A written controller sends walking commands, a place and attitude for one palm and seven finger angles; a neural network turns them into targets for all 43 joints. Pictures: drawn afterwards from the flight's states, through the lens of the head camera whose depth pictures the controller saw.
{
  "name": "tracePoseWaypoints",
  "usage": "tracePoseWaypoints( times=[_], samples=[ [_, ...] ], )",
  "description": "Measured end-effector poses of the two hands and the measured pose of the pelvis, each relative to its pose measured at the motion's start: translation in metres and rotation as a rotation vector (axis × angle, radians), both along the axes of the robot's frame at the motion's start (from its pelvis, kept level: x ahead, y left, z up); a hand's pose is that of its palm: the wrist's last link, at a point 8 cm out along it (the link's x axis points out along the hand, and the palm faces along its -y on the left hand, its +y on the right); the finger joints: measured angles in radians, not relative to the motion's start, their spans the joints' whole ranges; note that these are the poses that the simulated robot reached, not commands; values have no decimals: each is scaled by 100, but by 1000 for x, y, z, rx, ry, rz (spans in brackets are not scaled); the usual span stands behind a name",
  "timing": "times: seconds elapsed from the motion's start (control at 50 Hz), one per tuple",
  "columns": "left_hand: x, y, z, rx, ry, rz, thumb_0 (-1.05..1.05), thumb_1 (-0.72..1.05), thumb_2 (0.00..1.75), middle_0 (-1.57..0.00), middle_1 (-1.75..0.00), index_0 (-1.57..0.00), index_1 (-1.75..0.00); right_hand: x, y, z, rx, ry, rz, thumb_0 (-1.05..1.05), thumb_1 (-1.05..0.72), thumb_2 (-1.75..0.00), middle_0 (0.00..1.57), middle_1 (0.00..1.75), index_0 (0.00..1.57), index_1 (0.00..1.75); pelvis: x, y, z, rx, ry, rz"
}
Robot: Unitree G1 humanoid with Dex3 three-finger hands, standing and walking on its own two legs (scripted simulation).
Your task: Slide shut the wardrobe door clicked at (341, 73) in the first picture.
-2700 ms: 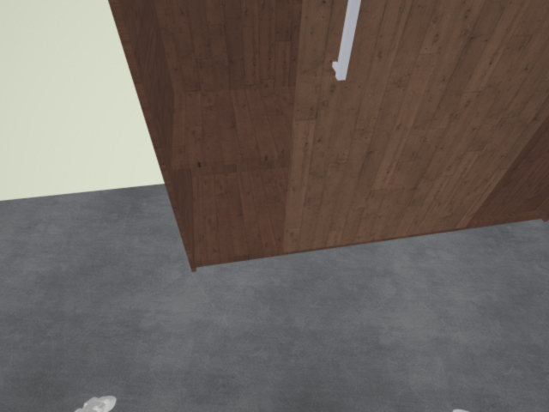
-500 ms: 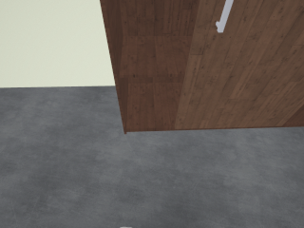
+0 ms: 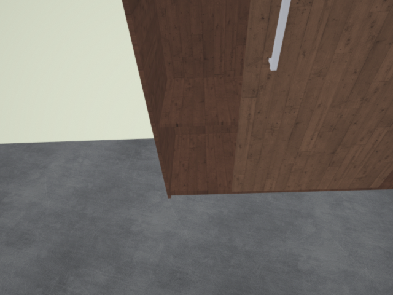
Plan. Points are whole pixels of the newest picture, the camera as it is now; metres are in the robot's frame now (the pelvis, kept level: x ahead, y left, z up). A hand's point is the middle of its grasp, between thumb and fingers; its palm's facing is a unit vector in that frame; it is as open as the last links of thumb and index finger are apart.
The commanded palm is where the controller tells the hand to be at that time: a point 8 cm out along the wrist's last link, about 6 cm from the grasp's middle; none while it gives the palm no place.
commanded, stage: take the last steps up to it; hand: right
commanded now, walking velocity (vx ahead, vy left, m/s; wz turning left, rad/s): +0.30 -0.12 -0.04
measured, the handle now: (279, 21) +0.83 -0.23 +0.23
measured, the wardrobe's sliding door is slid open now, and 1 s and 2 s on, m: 0.37 0.37 0.37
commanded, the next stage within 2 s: come to a stop and stand still in 0.76 s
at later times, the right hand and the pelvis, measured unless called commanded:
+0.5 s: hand (270, 260) +0.27 -0.17 -0.18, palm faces +0.03 +0.99 -0.15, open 7.4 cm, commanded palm none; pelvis +0.16 -0.01 -0.02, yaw -2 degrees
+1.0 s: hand (304, 262) +0.27 -0.26 -0.20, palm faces +0.11 +0.98 -0.16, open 7.4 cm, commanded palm none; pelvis +0.33 -0.09 -0.01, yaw -1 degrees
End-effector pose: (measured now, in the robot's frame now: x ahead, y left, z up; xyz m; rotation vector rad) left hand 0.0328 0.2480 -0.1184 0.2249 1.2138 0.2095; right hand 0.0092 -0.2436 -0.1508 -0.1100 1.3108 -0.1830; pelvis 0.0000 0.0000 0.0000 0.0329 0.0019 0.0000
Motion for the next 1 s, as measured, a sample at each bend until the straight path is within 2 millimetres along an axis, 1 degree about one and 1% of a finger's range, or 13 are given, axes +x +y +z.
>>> tracePoseWaypoints(
  times=[0.14,0.26,0.34,0.42,0.46,0.5,0.56,0.62,0.7,0.78,0.88,0.92,1.0],
  samples=[
    [-52,-38,-7,-45,183,84,0,91,90,-20,-30,-20,-30,44,-19,2,1,-9,40,1,-91,-90,19,30,20,30,28,-16,1,-17,3,21],
    [-85,-73,-13,-114,357,163,1,91,90,-20,-30,-20,-30,102,-13,0,5,1,91,1,-91,-90,19,30,20,30,63,-21,-5,-32,8,22],
    [-90,-88,-15,-160,464,202,1,91,90,-20,-30,-20,-30,161,3,-3,15,-43,130,1,-91,-90,19,30,20,30,94,-19,-11,-36,11,18],
    [-73,-89,-24,-190,535,223,1,91,90,-20,-30,-20,-30,223,21,-7,17,-135,146,1,-91,-90,19,30,20,30,132,-12,-23,-35,7,15],
    [-49,-83,-28,-193,533,209,1,91,90,-20,-30,-20,-30,241,26,-5,18,-187,123,1,-91,-90,19,30,20,30,148,-8,-24,-29,-6,-8],
    [-12,-72,-29,-182,484,173,1,91,90,-20,-30,-20,-30,247,26,0,19,-213,76,1,-91,-90,19,30,20,30,164,-6,-19,-34,-23,-27],
    [60,-53,-31,-152,360,113,1,91,90,-20,-30,-20,-30,245,14,10,-20,-203,-9,-1,-94,-90,20,30,20,30,186,-6,-9,-34,-29,-35],
    [139,-42,-30,-126,210,63,1,91,90,-20,-30,-20,-30,238,-3,15,-55,-135,-10,-2,-96,-90,20,30,20,30,206,-10,-2,-30,-23,-37],
    [231,-41,-23,-102,49,10,1,92,90,-20,-30,-20,-30,224,-15,15,-48,-12,-17,-1,-95,-90,20,30,20,30,233,-23,1,-23,-15,-35],
    [303,-55,-17,-84,-27,-62,1,93,90,-19,-30,-19,-30,214,-25,7,-12,81,-59,0,-93,-90,19,30,20,30,263,-42,-2,-11,-10,-39],
    [371,-90,-19,-49,-72,-140,1,92,90,-19,-30,-19,-30,215,-45,-17,37,184,-111,0,-92,-90,20,30,20,30,304,-73,-18,-3,-12,-41],
    [383,-104,-18,-42,-78,-141,0,92,90,-20,-30,-20,-30,224,-54,-21,45,213,-109,1,-91,-90,20,30,20,30,314,-81,-19,-15,-20,-31],
    [388,-126,-11,-42,-54,-107,0,92,90,-20,-30,-20,-30,257,-68,-16,42,206,-79,1,-91,-90,19,30,20,30,327,-93,-9,-21,-29,-9]
  ],
)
